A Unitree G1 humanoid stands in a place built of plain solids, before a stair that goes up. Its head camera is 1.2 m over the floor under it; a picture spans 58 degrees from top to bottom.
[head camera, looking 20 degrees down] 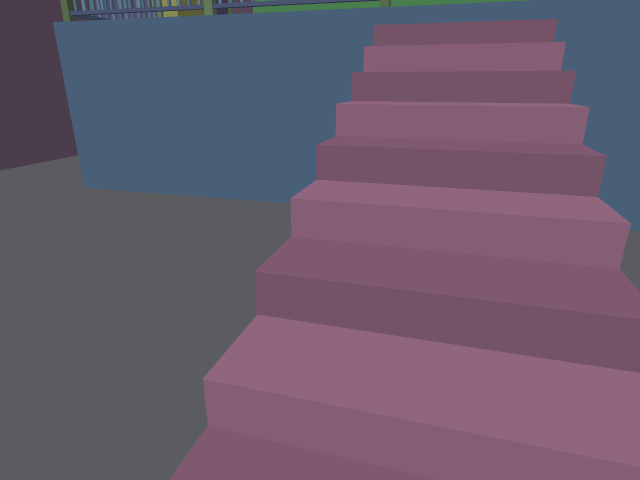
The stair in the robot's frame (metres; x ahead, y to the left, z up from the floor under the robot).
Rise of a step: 0.18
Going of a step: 0.40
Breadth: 1.31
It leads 16 degrees to the right of straight ahead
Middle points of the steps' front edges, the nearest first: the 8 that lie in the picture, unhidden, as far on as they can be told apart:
0.90 -0.27 0.36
1.29 -0.38 0.54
1.67 -0.50 0.72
2.06 -0.61 0.90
2.44 -0.72 1.08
2.83 -0.83 1.26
3.21 -0.94 1.45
3.60 -1.06 1.63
